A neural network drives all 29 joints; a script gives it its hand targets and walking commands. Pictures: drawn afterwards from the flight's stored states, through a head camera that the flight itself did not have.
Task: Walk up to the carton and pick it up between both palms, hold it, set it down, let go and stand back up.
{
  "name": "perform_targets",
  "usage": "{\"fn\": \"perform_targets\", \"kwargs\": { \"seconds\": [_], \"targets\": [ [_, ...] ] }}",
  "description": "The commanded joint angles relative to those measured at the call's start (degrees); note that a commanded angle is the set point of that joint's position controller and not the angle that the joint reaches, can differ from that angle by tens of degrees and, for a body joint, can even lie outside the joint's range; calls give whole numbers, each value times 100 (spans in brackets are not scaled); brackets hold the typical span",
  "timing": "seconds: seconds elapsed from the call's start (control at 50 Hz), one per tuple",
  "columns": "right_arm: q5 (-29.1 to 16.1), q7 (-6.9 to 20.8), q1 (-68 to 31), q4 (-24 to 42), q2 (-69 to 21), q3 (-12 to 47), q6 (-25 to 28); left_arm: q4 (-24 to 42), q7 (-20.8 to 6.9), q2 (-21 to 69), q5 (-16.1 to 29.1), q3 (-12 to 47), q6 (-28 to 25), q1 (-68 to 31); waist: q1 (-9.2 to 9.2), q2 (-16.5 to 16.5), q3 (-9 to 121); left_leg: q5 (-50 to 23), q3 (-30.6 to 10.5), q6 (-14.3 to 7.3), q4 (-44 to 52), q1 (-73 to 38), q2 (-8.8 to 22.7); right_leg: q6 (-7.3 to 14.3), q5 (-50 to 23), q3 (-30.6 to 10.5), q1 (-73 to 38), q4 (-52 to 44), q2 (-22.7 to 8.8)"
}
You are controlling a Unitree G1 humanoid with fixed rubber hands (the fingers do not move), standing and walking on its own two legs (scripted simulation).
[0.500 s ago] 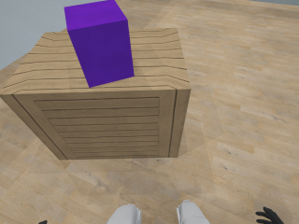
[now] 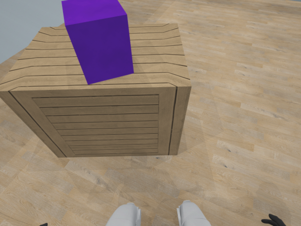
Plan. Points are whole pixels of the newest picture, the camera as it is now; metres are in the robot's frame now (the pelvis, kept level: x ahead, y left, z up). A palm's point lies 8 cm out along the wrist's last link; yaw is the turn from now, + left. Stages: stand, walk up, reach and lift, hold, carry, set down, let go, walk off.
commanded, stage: walk up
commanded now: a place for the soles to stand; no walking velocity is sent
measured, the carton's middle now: (100, 39) +0.79 +0.23 +0.07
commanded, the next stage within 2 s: none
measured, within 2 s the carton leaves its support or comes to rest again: neither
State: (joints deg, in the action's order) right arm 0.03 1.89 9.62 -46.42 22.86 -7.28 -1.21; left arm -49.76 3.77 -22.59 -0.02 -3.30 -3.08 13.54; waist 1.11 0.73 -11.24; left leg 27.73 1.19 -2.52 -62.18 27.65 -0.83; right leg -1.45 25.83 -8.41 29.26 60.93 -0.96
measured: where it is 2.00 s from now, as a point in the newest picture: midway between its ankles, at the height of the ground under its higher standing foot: (141, 197)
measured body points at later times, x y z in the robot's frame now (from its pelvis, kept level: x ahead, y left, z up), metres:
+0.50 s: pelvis +0.01 +0.00 +0.01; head +0.04 -0.01 +0.45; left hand +0.10 +0.33 -0.09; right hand +0.10 -0.33 -0.10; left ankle +0.06 +0.11 -0.66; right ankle +0.09 -0.17 -0.64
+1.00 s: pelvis +0.14 +0.04 +0.00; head +0.15 +0.02 +0.44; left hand +0.16 +0.38 -0.09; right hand +0.25 -0.32 -0.10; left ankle +0.23 +0.13 -0.66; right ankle +0.12 -0.17 -0.65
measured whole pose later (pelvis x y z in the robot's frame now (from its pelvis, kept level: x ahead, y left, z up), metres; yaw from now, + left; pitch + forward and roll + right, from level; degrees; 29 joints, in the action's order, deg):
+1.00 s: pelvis +0.14 +0.04 +0.00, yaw +1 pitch -8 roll -3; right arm 0.0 4.2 12.2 -46.4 28.2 -9.1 -0.3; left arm -49.9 3.6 -22.5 0.0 -5.6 -4.2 20.4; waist 0.6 5.7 -10.4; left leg 24.4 -0.3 -1.8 -63.1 29.7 1.4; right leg -1.4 35.2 -5.9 17.1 62.1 -1.8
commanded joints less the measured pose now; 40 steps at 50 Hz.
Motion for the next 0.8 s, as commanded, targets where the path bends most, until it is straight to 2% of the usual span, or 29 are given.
{"fn": "perform_targets", "kwargs": {
  "seconds": [0.0,0.02,0.04,0.12,0.18,0.2,0.22,0.24,0.26,0.3,0.34,0.36,0.38,0.4,0.42,0.44,0.46,0.48,0.5,0.56,0.6,0.62,0.64,0.66,0.68,0.7,0.72,0.76,0.78],
  "targets": [
    [242,-35,599,76,1732,-439,273,506,114,-1215,-45,-266,-24,-460,395,1293,830,1585,-3557,-457,4262,-1228,1622,507,697,547,1630,49,360],
    [258,-57,457,145,1939,-434,286,433,133,-1493,-53,-316,-15,-427,346,706,658,1188,-4086,-635,4351,-953,1937,442,873,294,1512,324,189],
    [233,-94,298,147,1995,-423,292,337,118,-1566,-36,-351,0,-128,230,585,632,1348,-4111,-483,4328,-1039,1960,455,867,272,1470,338,123],
    [231,-106,-366,429,1672,-343,270,4,25,-1495,-44,-422,-53,630,-181,729,840,94,-3029,-583,3572,-62,1730,596,135,865,-51,-99,-58],
    [127,-88,-597,518,1324,-207,232,-151,48,-1409,-73,-456,-166,1028,-531,210,1358,-326,-1932,-537,2304,597,1282,718,-651,788,-1588,-1286,30],
    [107,-91,-591,578,1182,-201,173,-77,43,-1600,-118,-473,-210,879,-471,-816,1356,8,-1398,-245,1504,869,723,831,-151,-263,-1471,-2196,-302],
    [145,-109,-548,577,1125,-202,116,-8,43,-1954,-148,-546,-203,762,-382,-1664,1158,738,-461,54,458,1065,119,1211,750,-1898,-1213,-3338,-1136],
    [109,-129,-511,585,1242,-199,71,180,37,-2164,-120,-559,-169,337,-270,-1667,849,943,-337,207,-363,1091,-31,1593,1339,-3220,-750,-3891,-1626],
    [154,-108,-357,477,1315,-224,71,263,64,-2306,-116,-574,-156,130,-208,-1409,816,930,-558,229,-646,958,24,1936,1293,-3689,-497,-3886,-1816],
    [190,-34,41,281,1392,-319,108,362,64,-2162,-171,-563,-133,-393,-16,-1280,648,621,-472,135,-112,252,207,1737,1257,-3148,66,-3503,-1486],
    [195,-9,727,69,1329,-348,216,446,57,-1880,-119,-455,-122,-618,379,-1233,895,-65,-382,-35,1084,-831,205,1266,-39,-2005,601,-2638,-1052],
    [368,106,1576,98,1631,-569,258,313,-10,-2038,-185,-620,-149,46,562,-129,1611,1763,-1343,-98,1873,-1306,468,1159,2476,-1490,739,-1631,-665],
    [385,117,2032,-136,2001,-714,234,426,8,-1711,-191,-537,-103,-515,1056,1326,1377,3903,-2655,-368,3716,-2068,870,765,2905,91,2195,0,254],
    [355,122,1668,-19,2298,-742,261,538,44,-1667,-118,-471,-115,-709,1037,1949,651,4693,-4613,-618,5290,-1849,1831,453,1609,873,2941,1179,615],
    [330,121,1120,135,2230,-653,283,380,32,-1870,-81,-480,-135,-554,677,786,301,4577,-5127,-717,5568,-1564,2084,418,1111,477,2805,1079,398],
    [263,87,762,299,2289,-689,288,359,22,-2015,-79,-488,-159,-293,614,782,490,4132,-5152,-615,5366,-1767,2119,430,961,658,2616,926,129],
    [322,76,552,324,2179,-642,300,180,-2,-2014,-83,-549,-165,-54,464,644,469,3733,-4628,-554,5083,-1742,1953,365,791,640,2298,788,-106],
    [364,71,498,392,2028,-611,295,81,-54,-1982,-82,-585,-170,235,281,524,826,3449,-4156,-813,4758,-1538,1774,368,711,890,1620,510,-168],
    [352,106,386,481,1966,-616,301,7,-79,-1985,-84,-657,-182,446,240,839,934,3031,-3742,-889,4512,-1469,1700,392,701,917,1235,280,-175],
    [353,201,73,571,1848,-566,248,-92,-136,-1852,-24,-748,-255,781,-4,929,818,3158,-2816,-1121,4152,-201,1457,381,86,1341,-348,-733,-30],
    [335,217,-520,785,1530,-454,170,-402,-79,-1798,-47,-811,-281,1529,-620,71,745,2698,-1812,-724,2924,1165,1110,468,-470,1663,-2212,-1523,259],
    [431,200,-827,873,1274,-377,140,-535,-14,-1888,-82,-897,-313,2313,-1054,-434,711,2513,-1220,-514,1673,2133,758,549,8,1260,-3257,-1967,192],
    [347,171,-631,950,879,-260,137,-492,44,-2230,-177,-983,-342,2659,-1182,-1935,691,1676,-146,-2,-603,2908,-172,922,2048,-1059,-3443,-3157,-608],
    [369,118,-800,1164,998,-222,89,-99,46,-2479,-96,-953,-335,2103,-966,-1420,355,841,-699,146,-1406,3190,-340,1431,3974,-4479,-2427,-4816,-1861],
    [340,117,-887,1124,1484,-363,103,191,60,-2671,-75,-937,-349,1239,-689,-883,-108,660,-1310,237,-1392,2885,-50,1815,4063,-5193,-1681,-5082,-2136],
    [330,137,-701,887,1665,-417,172,188,91,-2751,-121,-905,-394,1053,-565,-471,-1,627,-1253,214,-1130,2715,143,1912,3390,-4825,-2068,-4826,-2057],
    [304,168,-377,810,1612,-420,188,249,84,-2547,-89,-913,-398,871,-443,-657,395,523,-1157,182,-966,2538,326,1817,2528,-3956,-2454,-4380,-1897],
    [292,222,103,630,1499,-478,184,277,68,-2306,-64,-817,-379,875,-256,-1368,912,492,-787,209,-735,1878,433,1620,1568,-3039,-2375,-3878,-1563],
    [324,229,-9,642,1470,-481,180,306,44,-2299,-111,-850,-375,881,-324,-1153,811,419,-787,186,-645,1828,436,1708,1270,-3068,-2060,-3693,-1611]
  ]
}}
